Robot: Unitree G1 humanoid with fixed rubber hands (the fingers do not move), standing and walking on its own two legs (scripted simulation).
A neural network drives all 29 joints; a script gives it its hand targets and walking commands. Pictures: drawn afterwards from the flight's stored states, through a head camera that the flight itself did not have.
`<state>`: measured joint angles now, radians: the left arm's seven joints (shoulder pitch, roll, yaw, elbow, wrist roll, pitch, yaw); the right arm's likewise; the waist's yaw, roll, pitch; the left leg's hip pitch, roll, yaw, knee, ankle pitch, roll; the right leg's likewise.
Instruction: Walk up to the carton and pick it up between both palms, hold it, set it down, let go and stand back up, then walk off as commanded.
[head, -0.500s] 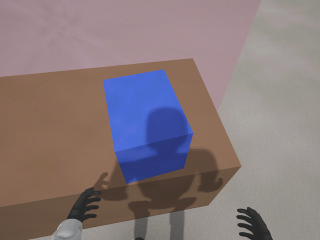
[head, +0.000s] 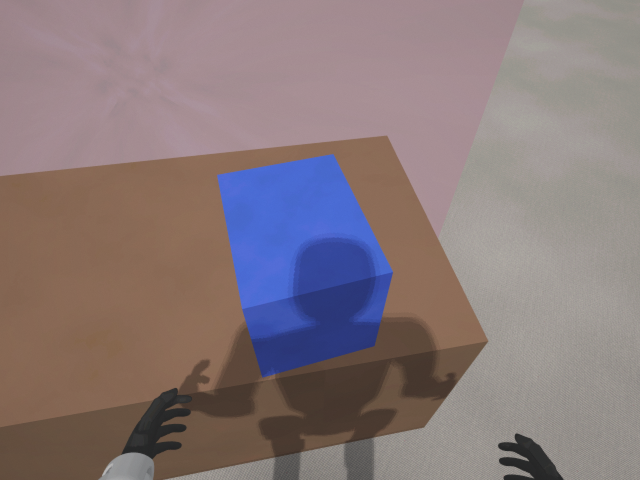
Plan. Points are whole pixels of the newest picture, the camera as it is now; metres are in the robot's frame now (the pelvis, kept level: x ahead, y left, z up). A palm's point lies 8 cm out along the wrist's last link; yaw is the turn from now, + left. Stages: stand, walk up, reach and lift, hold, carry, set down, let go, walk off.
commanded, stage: stand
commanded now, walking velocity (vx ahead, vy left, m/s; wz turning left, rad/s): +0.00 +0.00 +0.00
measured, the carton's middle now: (298, 263) +0.47 +0.10 -0.08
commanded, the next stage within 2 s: walk off in 0.80 s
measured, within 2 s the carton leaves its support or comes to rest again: neither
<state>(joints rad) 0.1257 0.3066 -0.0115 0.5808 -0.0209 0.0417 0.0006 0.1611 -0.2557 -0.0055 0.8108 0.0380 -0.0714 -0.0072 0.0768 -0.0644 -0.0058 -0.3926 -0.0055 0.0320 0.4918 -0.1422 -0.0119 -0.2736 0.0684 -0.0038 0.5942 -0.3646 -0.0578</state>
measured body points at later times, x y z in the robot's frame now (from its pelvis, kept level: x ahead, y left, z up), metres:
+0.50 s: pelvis -0.01 +0.04 +0.00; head -0.01 +0.07 +0.45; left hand +0.11 +0.34 -0.12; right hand +0.13 -0.23 -0.10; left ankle +0.07 +0.13 -0.73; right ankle -0.03 -0.06 -0.73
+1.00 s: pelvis -0.01 +0.04 +0.00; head -0.02 +0.06 +0.45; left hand +0.09 +0.34 -0.12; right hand +0.11 -0.24 -0.11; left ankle +0.07 +0.13 -0.73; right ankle -0.03 -0.06 -0.73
